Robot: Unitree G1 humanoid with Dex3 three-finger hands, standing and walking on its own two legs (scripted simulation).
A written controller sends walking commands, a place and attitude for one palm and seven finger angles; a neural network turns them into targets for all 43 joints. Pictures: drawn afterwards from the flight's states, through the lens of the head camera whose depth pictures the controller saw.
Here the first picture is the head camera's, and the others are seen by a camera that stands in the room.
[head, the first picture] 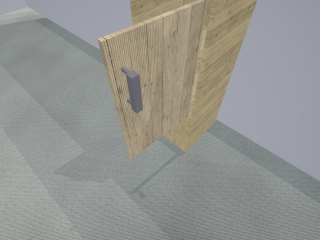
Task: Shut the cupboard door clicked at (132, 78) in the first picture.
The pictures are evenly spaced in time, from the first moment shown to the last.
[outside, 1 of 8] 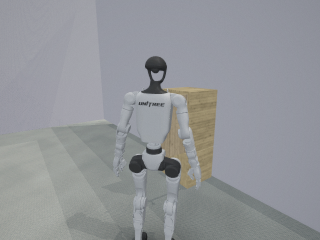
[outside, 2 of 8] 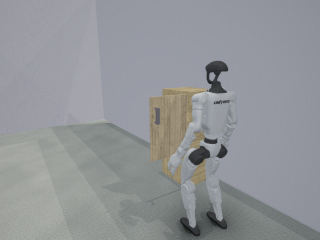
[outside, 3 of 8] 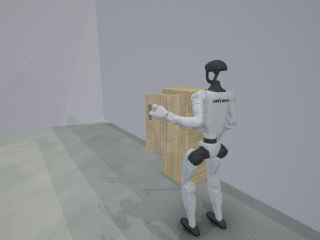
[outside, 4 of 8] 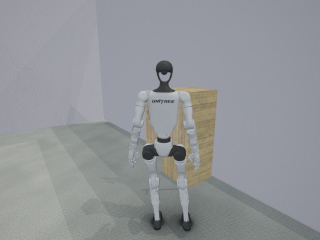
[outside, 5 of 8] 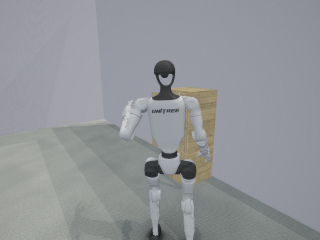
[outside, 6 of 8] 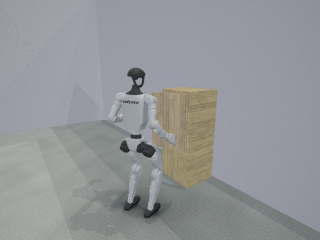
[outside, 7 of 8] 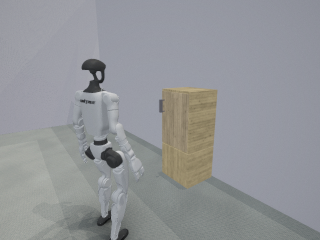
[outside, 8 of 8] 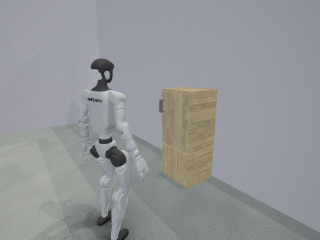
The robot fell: no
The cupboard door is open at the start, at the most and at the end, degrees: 84 84 0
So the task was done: yes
